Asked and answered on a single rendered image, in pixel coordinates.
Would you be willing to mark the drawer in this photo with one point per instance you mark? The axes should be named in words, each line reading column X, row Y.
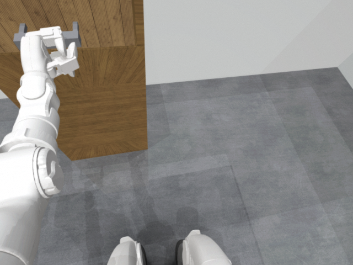
column 102, row 23

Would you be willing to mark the robot left upper arm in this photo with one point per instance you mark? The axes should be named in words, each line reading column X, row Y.
column 28, row 179

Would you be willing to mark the right robot shin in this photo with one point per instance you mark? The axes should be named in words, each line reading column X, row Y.
column 193, row 232

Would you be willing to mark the left robot thigh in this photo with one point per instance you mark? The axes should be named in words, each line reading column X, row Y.
column 126, row 253

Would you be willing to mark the left robot forearm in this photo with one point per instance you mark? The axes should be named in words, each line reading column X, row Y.
column 38, row 121

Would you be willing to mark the cabinet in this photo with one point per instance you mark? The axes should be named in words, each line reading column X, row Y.
column 103, row 107

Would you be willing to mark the left robot hand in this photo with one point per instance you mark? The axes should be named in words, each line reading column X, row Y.
column 35, row 56

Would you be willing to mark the handle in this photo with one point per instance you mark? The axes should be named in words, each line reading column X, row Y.
column 69, row 36

